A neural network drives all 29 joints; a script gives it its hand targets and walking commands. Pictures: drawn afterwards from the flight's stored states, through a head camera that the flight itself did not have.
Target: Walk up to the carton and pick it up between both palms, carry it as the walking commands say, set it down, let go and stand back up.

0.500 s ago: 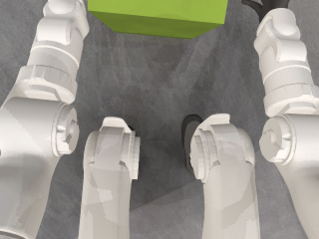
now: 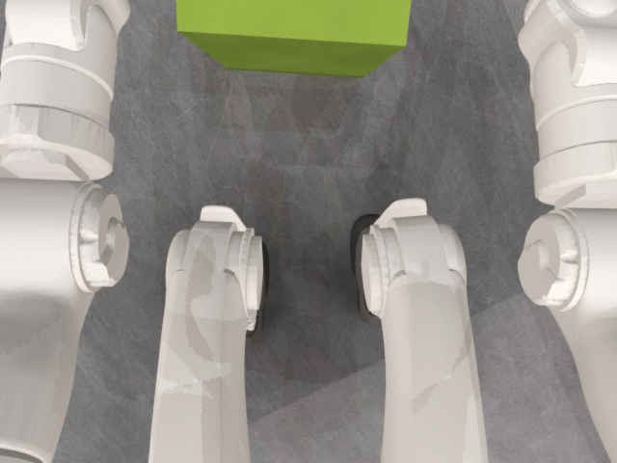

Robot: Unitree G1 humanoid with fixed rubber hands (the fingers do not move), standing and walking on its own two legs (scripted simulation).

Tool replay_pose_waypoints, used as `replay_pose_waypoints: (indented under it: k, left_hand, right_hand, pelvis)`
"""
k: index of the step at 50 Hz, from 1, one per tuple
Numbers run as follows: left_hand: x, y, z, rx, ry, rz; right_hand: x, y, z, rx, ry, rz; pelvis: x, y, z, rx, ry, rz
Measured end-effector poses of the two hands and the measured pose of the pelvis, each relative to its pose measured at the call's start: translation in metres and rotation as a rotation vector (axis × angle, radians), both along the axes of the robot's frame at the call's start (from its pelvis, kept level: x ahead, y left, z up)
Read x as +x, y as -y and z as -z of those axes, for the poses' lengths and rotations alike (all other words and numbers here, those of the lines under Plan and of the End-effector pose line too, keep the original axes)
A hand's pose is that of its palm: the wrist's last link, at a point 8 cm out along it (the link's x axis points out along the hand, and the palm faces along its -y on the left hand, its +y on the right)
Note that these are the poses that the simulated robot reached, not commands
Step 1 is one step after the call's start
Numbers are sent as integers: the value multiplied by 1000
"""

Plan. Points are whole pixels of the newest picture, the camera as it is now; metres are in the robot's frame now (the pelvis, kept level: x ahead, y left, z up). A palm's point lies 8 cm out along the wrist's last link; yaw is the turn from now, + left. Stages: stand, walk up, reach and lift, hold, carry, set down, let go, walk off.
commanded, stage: set down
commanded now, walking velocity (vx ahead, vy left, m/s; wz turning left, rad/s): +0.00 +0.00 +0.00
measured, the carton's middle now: out of the picture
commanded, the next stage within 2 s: let go in 1.06 s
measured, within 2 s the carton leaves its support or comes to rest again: neither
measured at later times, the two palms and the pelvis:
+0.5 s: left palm out of the picture +0.58 +0.17 +0.00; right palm out of the picture +0.55 -0.22 +0.00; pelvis -0.01 +0.00 +0.12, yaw +0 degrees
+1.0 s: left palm out of the picture +0.57 +0.18 +0.14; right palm out of the picture +0.54 -0.23 +0.13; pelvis +0.01 -0.01 +0.24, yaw +0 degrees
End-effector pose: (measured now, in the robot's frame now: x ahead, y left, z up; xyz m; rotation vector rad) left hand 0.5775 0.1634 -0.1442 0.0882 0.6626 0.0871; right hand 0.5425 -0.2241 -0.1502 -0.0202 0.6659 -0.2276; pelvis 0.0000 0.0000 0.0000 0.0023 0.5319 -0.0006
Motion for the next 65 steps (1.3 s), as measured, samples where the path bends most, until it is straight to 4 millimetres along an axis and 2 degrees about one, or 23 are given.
replay_pose_waypoints:
  k: [4, 8, 14, 18, 23, 27, 38, 47, 58, 62, 65]
  left_hand:
    - [-5, 1, -17, -3, 13, -1]
    - [-12, -4, -31, 10, 8, -11]
    - [-13, -15, -64, 22, 27, -28]
    - [-6, -15, -95, 16, 35, -17]
    - [2, -8, -135, 26, 20, 9]
    - [4, -6, -157, 23, -3, 8]
    - [-3, -21, -218, 14, 20, -3]
    - [-5, -19, -271, 12, 5, 20]
    - [-11, -16, -313, 10, -26, 18]
    - [-22, -21, -312, 57, -51, 15]
    - [-41, -27, -307, 91, -80, 12]
  right_hand:
    - [5, -5, -28, 9, 45, -20]
    - [8, -14, -42, 21, 41, -32]
    - [8, -20, -65, 20, 26, -29]
    - [6, -16, -90, 20, 13, -14]
    - [9, -4, -131, 15, 18, 5]
    - [11, 3, -159, 18, 23, -2]
    - [8, -1, -212, 8, 18, -41]
    - [4, 1, -268, 9, 13, -27]
    - [-5, 0, -307, 5, -30, -32]
    - [-15, 0, -307, -37, -62, -87]
    - [-32, 2, -303, -67, -101, -131]
  pelvis:
    - [-2, 1, -15, 4, 14, 5]
    - [-8, 2, -28, 8, 23, 4]
    - [-14, 5, -50, 11, 14, -4]
    - [-15, 5, -72, 5, 13, -7]
    - [-10, 3, -105, 1, 21, -2]
    - [-4, 3, -131, 8, 17, 7]
    - [1, 8, -190, 20, 45, 5]
    - [3, 7, -233, 11, 77, 5]
    - [28, 6, -259, 12, -96, 9]
    - [41, 7, -269, 12, -126, 3]
    - [53, 10, -280, 12, -130, 0]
